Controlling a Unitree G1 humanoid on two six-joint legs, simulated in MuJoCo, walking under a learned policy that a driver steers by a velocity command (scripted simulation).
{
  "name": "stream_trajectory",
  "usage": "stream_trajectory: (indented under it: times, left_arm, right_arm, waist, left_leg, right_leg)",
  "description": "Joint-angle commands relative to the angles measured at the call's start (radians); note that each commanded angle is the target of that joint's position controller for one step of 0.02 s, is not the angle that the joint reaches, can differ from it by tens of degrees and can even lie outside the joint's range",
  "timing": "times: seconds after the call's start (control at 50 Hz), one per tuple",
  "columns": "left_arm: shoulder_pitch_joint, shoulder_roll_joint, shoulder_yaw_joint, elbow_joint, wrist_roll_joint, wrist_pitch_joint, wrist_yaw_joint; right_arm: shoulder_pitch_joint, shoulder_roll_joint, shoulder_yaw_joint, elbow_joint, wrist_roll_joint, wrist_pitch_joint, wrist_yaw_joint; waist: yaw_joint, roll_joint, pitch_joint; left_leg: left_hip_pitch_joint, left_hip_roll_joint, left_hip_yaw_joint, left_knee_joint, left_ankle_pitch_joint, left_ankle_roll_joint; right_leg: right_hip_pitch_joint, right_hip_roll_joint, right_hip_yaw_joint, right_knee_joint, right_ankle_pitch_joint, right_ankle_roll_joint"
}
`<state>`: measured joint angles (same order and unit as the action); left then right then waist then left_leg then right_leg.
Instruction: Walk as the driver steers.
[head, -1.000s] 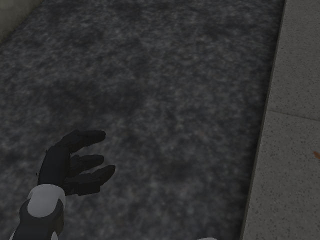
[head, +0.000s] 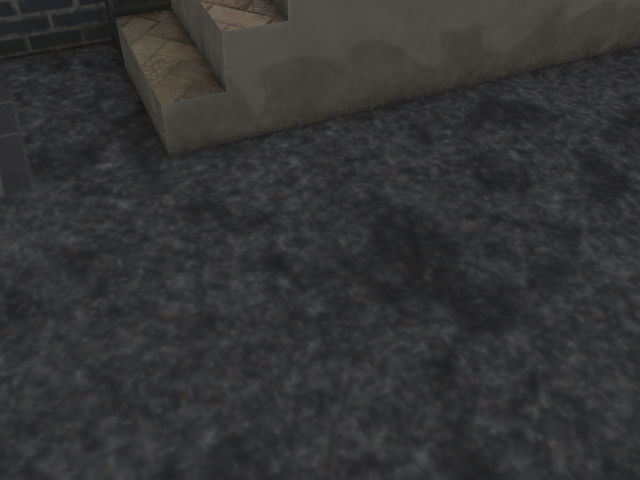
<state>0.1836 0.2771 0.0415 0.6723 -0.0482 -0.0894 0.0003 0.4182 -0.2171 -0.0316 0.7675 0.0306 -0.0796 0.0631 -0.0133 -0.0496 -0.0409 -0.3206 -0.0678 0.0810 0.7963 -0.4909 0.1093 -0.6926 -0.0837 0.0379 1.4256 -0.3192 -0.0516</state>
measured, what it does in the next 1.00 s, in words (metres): goes down: right foot 0.15 m lower, then left foot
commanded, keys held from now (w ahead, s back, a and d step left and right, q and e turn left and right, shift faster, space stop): w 0.22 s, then no key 0.40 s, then w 0.38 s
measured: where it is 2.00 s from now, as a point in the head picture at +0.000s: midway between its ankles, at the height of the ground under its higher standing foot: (308, 357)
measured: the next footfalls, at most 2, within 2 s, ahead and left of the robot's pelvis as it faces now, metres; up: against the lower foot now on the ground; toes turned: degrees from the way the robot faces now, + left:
right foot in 0.48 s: +0.43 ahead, -0.11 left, -0.15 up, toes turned +3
left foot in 0.88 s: +0.45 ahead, +0.13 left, -0.15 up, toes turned +1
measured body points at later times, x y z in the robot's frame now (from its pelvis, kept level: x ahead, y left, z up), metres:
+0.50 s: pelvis +0.27 -0.03 -0.09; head +0.31 -0.01 +0.36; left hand +0.55 +0.16 -0.14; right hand +0.16 -0.28 -0.21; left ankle -0.01 +0.06 -0.66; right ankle +0.40 -0.11 -0.83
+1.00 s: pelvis +0.42 +0.02 -0.11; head +0.43 +0.05 +0.34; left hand +0.54 +0.29 -0.24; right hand +0.55 -0.24 -0.21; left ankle +0.41 +0.12 -0.85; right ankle +0.42 -0.11 -0.80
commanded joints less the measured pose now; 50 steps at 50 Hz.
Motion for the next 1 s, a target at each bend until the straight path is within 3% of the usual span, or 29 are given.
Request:
stream_trajectory:
  times: [0.02,0.04,0.1,0.16,0.2,0.26,0.3,0.36,0.4,0.44,0.46,0.48,0.5,0.52,0.54,0.56,0.58,0.6,0.64,0.66,0.7,0.74,0.8,0.86,0.88,0.9,0.92,0.94,1.0]
  left_arm:
    - [-0.066,0.077,0.013,-0.094,0.013,0.017,-0.002]
    - [-0.093,0.056,0.008,-0.093,0.02,0.019,-0.001]
    - [-0.129,0.026,0.0,-0.07,0.056,0.011,-0.024]
    - [-0.309,0.058,0.018,-0.111,0.029,-0.015,-0.049]
    - [-0.39,0.027,0.009,-0.122,0.038,-0.021,-0.072]
    - [-0.398,-0.006,0.009,-0.113,0.043,-0.018,-0.103]
    - [-0.435,-0.009,0.009,-0.125,0.041,-0.022,-0.115]
    - [-0.485,-0.042,-0.008,-0.133,0.041,-0.041,-0.137]
    - [-0.443,-0.026,-0.006,-0.114,0.042,-0.054,-0.137]
    - [-0.244,-0.003,0.008,-0.043,0.064,-0.068,-0.123]
    - [-0.069,-0.002,0.014,0.022,0.07,-0.067,-0.11]
    - [0.148,0.029,0.029,0.095,0.084,-0.055,-0.095]
    - [0.282,0.11,0.024,0.142,0.097,-0.037,-0.081]
    - [0.278,0.103,0.025,0.156,0.081,-0.034,-0.077]
    - [0.171,0.07,0.024,0.11,0.074,-0.011,-0.076]
    - [0.054,0.036,0.014,0.059,0.064,0.001,-0.062]
    - [-0.072,0.072,0.021,0.045,0.047,0.005,-0.036]
    - [-0.193,0.039,0.003,0.025,0.048,0.015,-0.028]
    - [-0.171,0.042,0.001,0.058,0.082,0.012,-0.028]
    - [-0.161,0.05,0.006,0.07,0.083,0.012,-0.022]
    - [-0.094,0.068,0.018,0.104,0.065,0.021,-0.005]
    - [-0.044,0.103,0.034,0.116,0.042,0.034,0.002]
    - [0.001,0.101,0.039,0.113,0.03,0.049,0.013]
    - [0.009,0.076,0.032,0.113,0.024,0.053,0.014]
    - [-0.016,0.033,0.019,0.103,0.029,0.046,0.011]
    - [-0.039,-0.03,0.004,0.072,0.029,0.028,0.007]
    - [-0.115,0.005,0.01,0.03,0.033,0.006,0.007]
    - [-0.163,0.077,0.031,0.021,0.037,-0.003,0.004]
    - [-0.105,0.071,0.037,0.064,0.041,0.007,-0.008]
  right_arm:
    - [-0.127,-0.131,-0.019,-0.114,-0.017,-0.024,-0.039]
    - [-0.095,-0.107,-0.01,-0.091,-0.024,-0.019,-0.055]
    - [0.034,-0.13,-0.009,-0.041,-0.037,-0.012,-0.085]
    - [0.207,-0.111,-0.001,0.017,-0.029,-0.013,-0.096]
    - [0.193,-0.092,0.007,0.025,-0.026,-0.005,-0.107]
    - [0.185,-0.078,0.012,0.047,-0.03,-0.001,-0.106]
    - [0.195,-0.064,0.014,0.065,-0.014,0.01,-0.115]
    - [0.228,-0.06,0.008,0.084,-0.013,0.036,-0.123]
    - [0.217,-0.055,0.003,0.086,-0.01,0.048,-0.131]
    - [0.191,-0.054,-0.004,0.089,-0.005,0.047,-0.128]
    - [0.139,-0.055,-0.005,0.089,-0.002,0.047,-0.121]
    - [0.084,-0.058,-0.014,0.081,-0.014,0.042,-0.098]
    - [0.086,-0.008,-0.007,0.07,-0.023,0.03,-0.094]
    - [0.289,0.005,0.017,0.075,0.018,0.034,-0.075]
    - [0.247,-0.068,0.014,0.057,0.017,0.026,-0.066]
    - [0.139,-0.126,-0.004,0.025,0.015,0.023,-0.071]
    - [0.13,-0.097,-0.008,0.029,0.006,0.028,-0.086]
    - [0.139,-0.081,-0.012,0.043,-0.017,0.054,-0.098]
    - [0.078,-0.029,-0.005,0.031,-0.038,0.074,-0.11]
    - [0.032,-0.017,-0.001,0.009,-0.04,0.065,-0.114]
    - [-0.034,-0.01,-0.002,0.006,-0.024,0.057,-0.112]
    - [-0.12,-0.042,-0.014,-0.022,-0.026,0.059,-0.112]
    - [-0.248,-0.065,-0.026,-0.072,-0.033,0.043,-0.1]
    - [-0.19,-0.053,-0.034,-0.044,-0.034,0.019,-0.088]
    - [-0.113,-0.08,-0.045,-0.025,-0.035,0.013,-0.089]
    - [-0.033,-0.16,-0.07,-0.003,-0.033,0.009,-0.093]
    - [0.061,-0.217,-0.095,0.014,-0.025,0.007,-0.086]
    - [0.074,-0.183,-0.086,0.008,-0.033,-0.003,-0.085]
    - [-0.08,-0.144,-0.073,-0.042,-0.021,-0.006,-0.079]
  waist:
    - [0.059,0.052,0.115]
    - [0.043,0.047,0.108]
    - [-0.001,0.007,0.026]
    - [-0.075,0.107,0.07]
    - [-0.091,0.123,0.131]
    - [-0.086,0.138,0.157]
    - [-0.087,0.133,0.189]
    - [-0.131,0.122,0.173]
    - [-0.12,0.12,0.147]
    - [-0.048,0.125,0.073]
    - [0.05,0.106,0.018]
    - [0.159,0.006,-0.068]
    - [0.179,-0.149,-0.189]
    - [0.089,-0.219,-0.409]
    - [0.099,-0.133,-0.468]
    - [0.069,0.007,-0.402]
    - [-0.022,0.078,-0.32]
    - [-0.106,0.165,-0.218]
    - [-0.101,0.106,-0.127]
    - [-0.085,0.048,-0.144]
    - [-0.045,-0.057,-0.173]
    - [-0.008,-0.074,-0.122]
    - [0.025,-0.059,-0.012]
    - [-0.021,-0.014,0.014]
    - [-0.055,0.033,-0.005]
    - [-0.063,0.207,-0.003]
    - [-0.111,0.339,0.019]
    - [-0.125,0.271,0.038]
    - [-0.037,0.18,0.039]
  left_leg:
    - [0.062,0.304,-0.539,-0.536,0.166,0.152]
    - [0.065,0.278,-0.483,-0.547,0.25,0.149]
    - [0.229,0.245,-0.344,-0.462,0.477,0.112]
    - [0.448,0.281,-0.385,-0.464,0.356,0.064]
    - [0.295,0.227,-0.298,-0.531,0.305,0.038]
    - [0.19,0.203,-0.236,-0.487,0.349,-0.001]
    - [0.218,0.189,-0.21,-0.393,0.424,-0.019]
    - [0.283,0.164,-0.203,-0.238,0.452,-0.032]
    - [0.329,0.146,-0.208,-0.106,0.5,-0.05]
    - [0.331,0.108,-0.236,0.152,0.552,-0.062]
    - [0.271,0.07,-0.211,0.368,0.522,-0.08]
    - [0.009,0.004,-0.164,0.678,0.216,-0.119]
    - [-0.314,-0.102,-0.173,1.058,-0.566,-0.141]
    - [-0.596,-0.045,-0.364,1.145,-0.446,-0.148]
    - [-0.632,0.031,-0.377,1.094,-0.37,-0.154]
    - [-0.614,0.072,-0.369,0.947,-0.195,-0.142]
    - [-0.532,0.127,-0.33,0.796,-0.014,-0.151]
    - [-0.378,0.175,-0.292,0.625,0.097,-0.191]
    - [-0.151,0.2,-0.226,0.305,0.15,-0.225]
    - [-0.059,0.202,-0.214,0.143,0.197,-0.221]
    - [0.025,0.159,-0.17,0.012,0.328,-0.209]
    - [-0.01,0.142,-0.148,-0.02,0.312,-0.183]
    - [-0.11,0.139,-0.137,-0.121,0.233,-0.126]
    - [0.062,0.111,-0.113,-0.271,0.192,-0.065]
    - [0.192,0.162,-0.177,-0.301,0.193,-0.029]
    - [0.34,0.272,-0.371,-0.393,0.072,0.05]
    - [0.416,0.433,-0.658,-0.525,0.033,0.16]
    - [0.437,0.465,-0.723,-0.538,0.076,0.187]
    - [0.359,0.378,-0.51,-0.562,0.259,0.117]
  right_leg:
    - [-0.271,-0.073,0.067,-0.145,0.159,0.028]
    - [-0.241,-0.066,0.05,-0.212,0.223,0.036]
    - [-0.23,-0.023,0.01,-0.34,0.457,0.021]
    - [-0.427,-0.003,0.036,-0.523,0.531,-0.014]
    - [-0.249,0.027,-0.022,-0.719,0.674,-0.009]
    - [-0.057,0.065,-0.038,-0.766,0.789,-0.038]
    - [-0.044,0.082,-0.05,-0.832,0.77,-0.059]
    - [-0.001,0.103,-0.076,-0.945,0.806,-0.05]
    - [0.07,0.098,-0.068,-1.038,0.828,-0.033]
    - [0.268,0.08,-0.039,-1.156,0.902,-0.038]
    - [0.451,0.037,-0.042,-1.281,1.082,-0.039]
    - [0.817,-0.061,0.016,-1.24,1.24,-0.083]
    - [1.159,-0.201,0.095,-0.898,1.834,-0.121]
    - [1.485,-0.375,0.271,-0.649,1.847,-0.304]
    - [1.395,-0.363,0.308,-0.717,1.653,-0.348]
    - [1.191,-0.33,0.281,-0.834,1.266,-0.346]
    - [0.92,-0.335,0.339,-0.965,0.908,-0.366]
    - [0.62,-0.316,0.334,-1.044,0.811,-0.35]
    - [0.319,-0.214,0.214,-1.099,0.808,-0.298]
    - [0.285,-0.145,0.126,-1.095,0.767,-0.255]
    - [0.303,-0.085,0.079,-1.118,0.529,-0.214]
    - [0.318,-0.107,0.154,-1.191,0.136,-0.203]
    - [0.381,-0.153,0.273,-1.214,-0.139,-0.183]
    - [0.321,-0.102,0.237,-1.126,-0.19,-0.138]
    - [0.225,-0.053,0.174,-1.017,-0.147,-0.101]
    - [0.011,0.09,-0.011,-0.811,-0.13,-0.031]
    - [-0.166,0.127,-0.07,-0.601,-0.188,0.002]
    - [-0.265,0.084,0.015,-0.465,-0.24,0.003]
    - [-0.223,0.01,0.028,-0.45,-0.021,0.013]
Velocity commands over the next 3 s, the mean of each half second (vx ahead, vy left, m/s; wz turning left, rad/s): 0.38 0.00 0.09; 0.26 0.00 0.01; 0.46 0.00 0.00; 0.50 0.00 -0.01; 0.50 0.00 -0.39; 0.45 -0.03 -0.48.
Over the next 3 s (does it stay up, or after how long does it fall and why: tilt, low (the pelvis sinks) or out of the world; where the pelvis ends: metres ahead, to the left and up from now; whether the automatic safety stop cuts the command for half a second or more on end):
stays up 1.46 -0.09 -0.12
